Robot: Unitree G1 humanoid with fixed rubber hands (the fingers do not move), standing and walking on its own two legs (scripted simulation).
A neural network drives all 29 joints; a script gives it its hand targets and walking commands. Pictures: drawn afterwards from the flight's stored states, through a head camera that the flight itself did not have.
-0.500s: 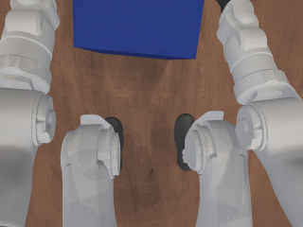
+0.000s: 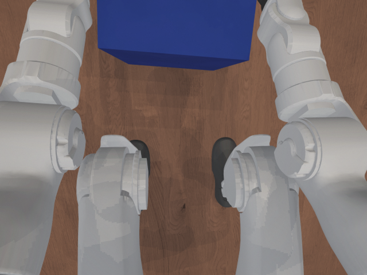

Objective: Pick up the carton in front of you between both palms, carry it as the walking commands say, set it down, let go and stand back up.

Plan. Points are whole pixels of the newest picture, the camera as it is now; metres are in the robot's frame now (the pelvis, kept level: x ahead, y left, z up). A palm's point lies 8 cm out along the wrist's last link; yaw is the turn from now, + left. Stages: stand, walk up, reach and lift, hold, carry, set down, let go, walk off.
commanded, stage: reach and lift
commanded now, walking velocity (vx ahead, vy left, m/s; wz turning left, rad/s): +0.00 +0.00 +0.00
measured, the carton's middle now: (176, 5) +0.54 +0.03 -0.24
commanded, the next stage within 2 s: none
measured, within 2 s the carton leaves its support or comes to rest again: leaves its support in 0.02 s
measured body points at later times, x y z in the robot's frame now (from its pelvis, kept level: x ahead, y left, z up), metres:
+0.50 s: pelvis -0.01 -0.01 +0.09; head +0.27 +0.03 +0.44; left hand +0.51 +0.19 +0.01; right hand +0.52 -0.12 +0.02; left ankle +0.10 +0.12 -0.33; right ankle +0.12 -0.14 -0.33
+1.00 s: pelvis +0.03 -0.01 +0.21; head +0.23 +0.02 +0.61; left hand +0.47 +0.18 +0.16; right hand +0.49 -0.12 +0.16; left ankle +0.10 +0.12 -0.33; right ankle +0.12 -0.14 -0.33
